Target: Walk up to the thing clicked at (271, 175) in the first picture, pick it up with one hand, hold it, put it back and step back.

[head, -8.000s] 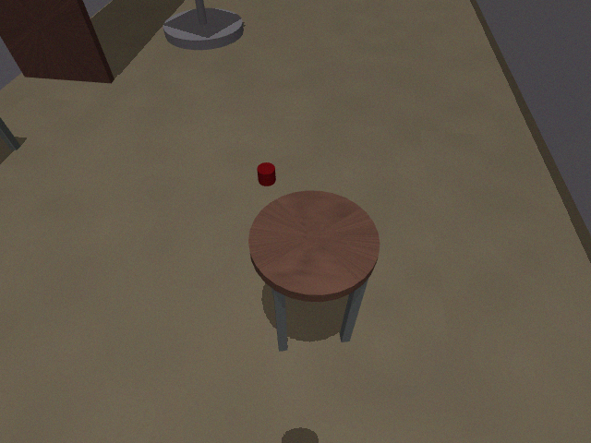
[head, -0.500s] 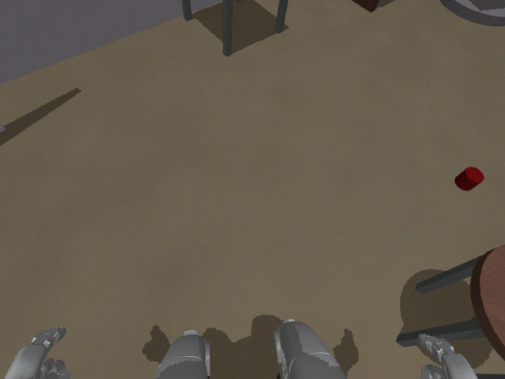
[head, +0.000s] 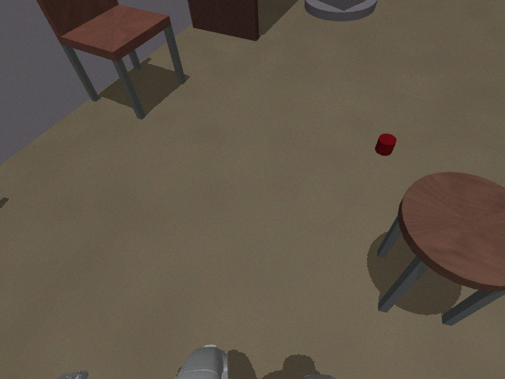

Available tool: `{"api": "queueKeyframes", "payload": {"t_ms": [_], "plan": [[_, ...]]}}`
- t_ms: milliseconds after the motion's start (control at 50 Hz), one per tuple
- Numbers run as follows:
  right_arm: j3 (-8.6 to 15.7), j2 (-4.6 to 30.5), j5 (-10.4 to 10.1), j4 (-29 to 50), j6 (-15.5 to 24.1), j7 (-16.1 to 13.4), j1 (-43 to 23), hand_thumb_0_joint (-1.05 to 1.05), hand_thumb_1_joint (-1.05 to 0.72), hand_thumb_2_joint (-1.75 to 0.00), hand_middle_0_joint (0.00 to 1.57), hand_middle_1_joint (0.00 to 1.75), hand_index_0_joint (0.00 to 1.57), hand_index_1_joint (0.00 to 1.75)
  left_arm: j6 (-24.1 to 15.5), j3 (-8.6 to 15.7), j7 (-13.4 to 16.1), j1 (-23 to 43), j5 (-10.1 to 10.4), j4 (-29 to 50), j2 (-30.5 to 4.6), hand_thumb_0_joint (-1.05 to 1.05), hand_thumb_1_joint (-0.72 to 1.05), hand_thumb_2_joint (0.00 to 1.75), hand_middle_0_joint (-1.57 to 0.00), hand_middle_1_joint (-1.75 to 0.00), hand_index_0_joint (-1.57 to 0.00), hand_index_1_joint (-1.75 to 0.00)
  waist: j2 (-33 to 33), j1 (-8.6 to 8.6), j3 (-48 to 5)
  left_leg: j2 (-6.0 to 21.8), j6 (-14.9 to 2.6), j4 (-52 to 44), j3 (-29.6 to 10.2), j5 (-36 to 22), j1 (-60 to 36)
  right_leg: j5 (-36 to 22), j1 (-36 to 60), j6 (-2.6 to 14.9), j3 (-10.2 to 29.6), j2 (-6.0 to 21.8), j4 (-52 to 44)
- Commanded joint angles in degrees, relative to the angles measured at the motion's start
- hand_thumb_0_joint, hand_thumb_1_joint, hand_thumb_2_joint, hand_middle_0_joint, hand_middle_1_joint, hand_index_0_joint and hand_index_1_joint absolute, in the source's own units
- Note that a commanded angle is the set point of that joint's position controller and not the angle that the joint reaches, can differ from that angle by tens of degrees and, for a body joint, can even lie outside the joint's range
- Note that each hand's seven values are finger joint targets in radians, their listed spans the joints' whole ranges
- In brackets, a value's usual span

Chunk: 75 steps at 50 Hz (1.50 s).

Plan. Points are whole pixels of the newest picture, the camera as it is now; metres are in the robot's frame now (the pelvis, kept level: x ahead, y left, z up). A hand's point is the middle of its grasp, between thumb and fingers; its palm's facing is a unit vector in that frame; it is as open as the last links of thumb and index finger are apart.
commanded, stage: walk up
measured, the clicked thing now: (385, 144) +1.27 -0.62 -0.71
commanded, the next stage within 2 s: none
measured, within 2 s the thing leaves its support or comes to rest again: neither
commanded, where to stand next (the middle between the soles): +0.10 +0.01 m, yaw -13 degrees
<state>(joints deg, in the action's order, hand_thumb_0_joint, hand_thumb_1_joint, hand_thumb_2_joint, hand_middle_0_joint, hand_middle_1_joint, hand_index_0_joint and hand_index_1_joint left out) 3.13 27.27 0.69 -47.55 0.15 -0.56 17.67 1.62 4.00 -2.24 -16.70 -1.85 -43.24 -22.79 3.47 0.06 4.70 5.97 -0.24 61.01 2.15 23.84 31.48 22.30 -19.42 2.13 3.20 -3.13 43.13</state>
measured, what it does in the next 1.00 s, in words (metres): steps on the spot, turning left: left foot, then right foot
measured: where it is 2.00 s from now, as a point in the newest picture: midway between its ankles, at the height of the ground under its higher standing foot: outside the picture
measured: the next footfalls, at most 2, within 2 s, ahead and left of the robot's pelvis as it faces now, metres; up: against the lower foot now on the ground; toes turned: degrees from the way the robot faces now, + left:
left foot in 0.18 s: +0.10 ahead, +0.13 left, +0.00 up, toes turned -2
right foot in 0.46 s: +0.06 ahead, -0.14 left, +0.00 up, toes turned +2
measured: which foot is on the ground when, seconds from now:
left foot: up 0.00-0.16, down 0.18-0.48, up 0.50-0.88, down 0.90-1.00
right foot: down 0.00-0.20, up 0.22-0.44, down 0.46-0.90, up 0.92-1.00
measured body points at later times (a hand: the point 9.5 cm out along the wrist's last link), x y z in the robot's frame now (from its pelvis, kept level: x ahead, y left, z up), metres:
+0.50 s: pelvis +0.00 -0.03 +0.00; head +0.05 -0.04 +0.45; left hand +0.16 +0.28 -0.09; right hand +0.05 -0.35 -0.12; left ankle +0.06 +0.13 -0.71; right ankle +0.02 -0.14 -0.71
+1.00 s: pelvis +0.00 -0.04 +0.00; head +0.02 -0.01 +0.45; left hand -0.07 +0.31 -0.11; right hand +0.19 -0.32 -0.09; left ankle -0.02 +0.10 -0.71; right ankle +0.03 -0.15 -0.68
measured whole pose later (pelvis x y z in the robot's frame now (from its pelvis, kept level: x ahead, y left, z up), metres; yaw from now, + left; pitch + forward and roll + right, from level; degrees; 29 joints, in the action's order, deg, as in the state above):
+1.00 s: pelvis +0.00 -0.04 +0.00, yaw +21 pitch -2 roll +2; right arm 3.1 24.3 1.1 -47.0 2.1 1.1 17.0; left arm 2.0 4.6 -1.6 -14.7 -1.5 -49.7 -26.8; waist -3.9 1.5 5.0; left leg -0.9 -1.1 39.5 0.7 18.6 19.2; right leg 30.1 -23.9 0.9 -3.0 5.4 57.9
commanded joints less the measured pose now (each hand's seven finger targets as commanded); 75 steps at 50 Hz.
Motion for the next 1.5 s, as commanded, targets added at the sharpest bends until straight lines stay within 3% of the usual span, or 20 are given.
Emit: {"api": "queueKeyframes", "payload": {"t_ms": [0,140,200,300,400,440,480,500,580,840,860,900,920,1000,1120,1200,1260,1420,1440,1480], "plan": [[2.55,9.80,1.12,4.19,2.07,-0.40,-1.03,0.00,-0.90,-0.90,0.20,0.30,0.20,0.30,-3.41,4.82,2.47,-0.38,0.60,3.35,-15.67,0.00,0.90,0.90,-0.20,-0.30,-0.20,-0.30,-12.30,0.92,-0.25,-0.80,-0.79,-3.75,-2.60,0.35,3.98,-5.47,2.25,10.65,21.40,13.04,-16.92],[2.99,7.87,1.08,2.78,3.95,-0.46,3.29,0.00,-0.90,-0.90,0.20,0.30,0.20,0.30,-3.31,2.14,3.10,2.68,1.89,3.52,-12.77,0.00,0.90,0.90,-0.20,-0.30,-0.20,-0.30,-8.13,-3.21,-5.38,-4.15,-3.43,-28.74,-3.73,-8.15,-21.05,-24.04,-6.85,6.01,14.75,9.52,-2.49],[4.72,14.89,0.83,4.43,4.26,0.17,-0.64,0.00,-0.90,-0.90,0.20,0.30,0.20,0.30,-3.16,1.86,4.31,-0.56,1.67,0.72,-13.96,0.00,0.90,0.90,-0.20,-0.30,-0.20,-0.30,3.46,-1.74,-5.58,21.03,-17.69,-40.20,-35.70,-4.73,-20.61,13.28,-12.12,-1.29,6.14,0.17,17.33],[3.38,12.24,1.05,3.82,3.51,0.18,-4.72,0.00,-0.90,-0.90,0.20,0.30,0.20,0.30,-4.23,1.86,2.71,-1.41,1.85,-2.62,-11.97,0.00,0.90,0.90,-0.20,-0.30,-0.20,-0.30,8.88,-0.50,-2.76,10.96,-11.63,-36.08,-13.85,-13.45,-16.43,5.30,-5.82,-0.89,-1.07,2.73,7.00],[4.75,11.64,0.71,7.32,1.38,-0.15,-0.99,0.00,-0.90,-0.90,0.20,0.30,0.20,0.30,-4.00,2.02,2.84,4.20,1.52,1.54,-9.57,0.00,0.90,0.90,-0.20,-0.30,-0.20,-0.30,9.08,0.99,-9.92,5.80,-10.47,-26.84,-21.34,-47.86,-22.74,1.88,-1.95,-1.44,-4.00,-0.64,-2.70],[3.32,7.22,0.11,9.06,0.82,0.14,-5.29,0.00,-0.90,-0.90,0.20,0.30,0.20,0.30,-4.24,3.46,3.20,0.55,0.61,0.69,-12.33,0.00,0.90,0.90,-0.20,-0.30,-0.20,-0.30,3.45,5.10,-12.66,-0.42,-4.07,-19.55,-13.90,-32.98,-6.40,-6.14,17.43,1.84,1.69,4.86,-13.94],[3.25,6.00,0.51,10.68,0.00,-1.14,-6.92,0.00,-0.90,-0.90,0.20,0.30,0.20,0.30,-3.99,5.18,3.39,2.83,-0.37,1.85,-20.46,0.00,0.90,0.90,-0.20,-0.30,-0.20,-0.30,-16.62,5.59,-9.78,-6.54,-0.46,-0.68,-4.17,8.60,9.56,-10.31,15.69,14.75,29.10,32.11,-22.93],[4.31,8.94,0.98,9.45,-0.47,-1.27,-6.22,0.00,-0.90,-0.90,0.20,0.30,0.20,0.30,-3.97,4.87,3.29,6.51,-0.11,3.19,-18.92,0.00,0.90,0.90,-0.20,-0.30,-0.20,-0.30,-11.60,3.86,-5.54,-4.90,-0.84,5.31,-7.78,8.68,7.26,-10.85,9.10,16.91,28.25,32.91,-23.74],[4.56,7.03,0.68,4.78,-0.48,1.38,2.28,0.00,-0.90,-0.90,0.20,0.30,0.20,0.30,-4.66,3.95,3.57,10.98,-0.02,2.84,-14.98,0.00,0.90,0.90,-0.20,-0.30,-0.20,-0.30,-12.12,-0.29,-0.36,-2.91,0.40,2.30,-5.93,-3.29,5.10,-5.84,6.82,8.85,7.42,19.28,-22.03],[4.39,7.84,-0.19,2.18,2.05,1.87,2.92,0.00,-0.90,-0.90,0.20,0.30,0.20,0.30,-2.93,4.16,0.73,8.20,0.25,2.83,-15.97,0.00,0.90,0.90,-0.20,-0.30,-0.20,-0.30,-9.15,-0.58,-5.23,-6.40,-1.06,-28.29,4.13,-4.86,-18.72,-3.41,0.74,6.75,-5.21,21.43,-11.25],[4.94,9.29,0.41,1.18,2.52,1.25,5.17,0.00,-0.90,-0.90,0.20,0.30,0.20,0.30,-2.55,3.17,0.77,6.35,0.48,2.37,-13.44,0.00,0.90,0.90,-0.20,-0.30,-0.20,-0.30,-4.39,-1.49,-7.47,-6.96,-2.44,-31.07,0.79,-1.90,-25.81,-1.50,-3.65,4.23,-7.39,19.43,-2.45],[6.59,19.17,1.50,3.88,3.14,0.17,6.17,0.00,-0.90,-0.90,0.20,0.30,0.20,0.30,-2.12,1.81,0.72,6.67,1.16,3.82,-9.47,0.00,0.90,0.90,-0.20,-0.30,-0.20,-0.30,11.65,-3.13,-5.21,14.67,-14.62,-46.59,-42.50,12.83,-28.92,11.46,-24.78,-2.12,-8.17,5.25,18.79],[6.93,19.59,0.42,3.45,3.02,0.12,5.68,0.00,-0.90,-0.90,0.20,0.30,0.20,0.30,-2.53,3.07,1.37,10.60,0.54,3.20,-14.59,0.00,0.90,0.90,-0.20,-0.30,-0.20,-0.30,5.69,-3.91,-1.53,17.52,-19.06,-47.58,-46.34,12.92,-22.71,13.04,-22.47,-1.67,-1.08,8.84,20.81],[4.25,13.01,0.20,4.78,3.07,-0.59,-0.56,0.00,-0.90,-0.90,0.20,0.30,0.20,0.30,-3.28,3.27,1.33,1.62,1.26,-2.19,-13.91,0.00,0.90,0.90,-0.20,-0.30,-0.20,-0.30,5.81,0.17,-2.96,6.08,-12.85,-37.00,-21.47,-9.51,-17.59,5.21,-12.42,-1.38,-2.42,9.07,11.30],[3.53,10.93,0.13,7.10,0.70,0.09,-6.52,0.00,-0.90,-0.90,0.20,0.30,0.20,0.30,-4.36,3.28,2.80,-2.27,1.49,-4.57,-12.37,0.00,0.90,0.90,-0.20,-0.30,-0.20,-0.30,6.20,2.86,-5.70,0.12,-9.14,-23.94,-14.25,-24.18,-4.40,-6.84,7.81,-1.02,-7.80,3.37,-5.67],[4.16,9.68,0.46,7.12,-0.84,-1.22,-4.67,0.00,-0.90,-0.90,0.20,0.30,0.20,0.30,-4.83,5.67,3.57,3.65,-0.20,-1.31,-24.02,0.00,0.90,0.90,-0.20,-0.30,-0.20,-0.30,-14.74,2.40,-3.11,-7.60,-1.55,10.25,-10.77,12.19,5.86,4.11,1.77,16.89,36.59,35.73,-28.91],[5.34,10.10,0.01,3.47,-0.87,0.48,-1.40,0.00,-0.90,-0.90,0.20,0.30,0.20,0.30,-5.04,4.08,3.95,6.61,-0.28,-1.93,-18.16,0.00,0.90,0.90,-0.20,-0.30,-0.20,-0.30,-10.82,0.00,0.24,-5.01,-0.93,6.24,-7.26,1.02,2.09,10.24,-1.96,9.13,12.00,22.16,-23.16],[4.33,6.79,0.19,0.07,0.66,1.44,-1.00,0.00,-0.90,-0.90,0.20,0.30,0.20,0.30,-3.73,3.58,2.82,5.33,0.32,-1.97,-16.70,0.00,0.90,0.90,-0.20,-0.30,-0.20,-0.30,-12.23,-0.18,-6.93,-8.21,-0.77,-26.13,1.96,-4.34,-16.71,-6.10,-1.42,7.10,-0.46,20.39,-8.86],[4.52,7.69,0.58,-0.82,1.30,0.90,0.40,0.00,-0.90,-0.90,0.20,0.30,0.20,0.30,-3.37,2.54,2.82,3.28,0.88,-2.70,-13.88,0.00,0.90,0.90,-0.20,-0.30,-0.20,-0.30,-6.99,-0.62,-8.77,-8.16,-1.61,-30.79,-0.93,-4.04,-21.77,-6.21,-3.47,4.57,-3.78,18.20,-0.49],[5.87,17.55,1.64,1.99,1.98,0.21,-2.44,0.00,-0.90,-0.90,0.20,0.30,0.20,0.30,-2.64,1.11,3.07,3.82,1.79,-1.44,-9.31,0.00,0.90,0.90,-0.20,-0.30,-0.20,-0.30,11.71,-0.96,-5.86,12.55,-12.56,-42.41,-37.67,4.00,-20.40,12.49,-19.46,-1.68,-6.86,7.05,12.61]]}}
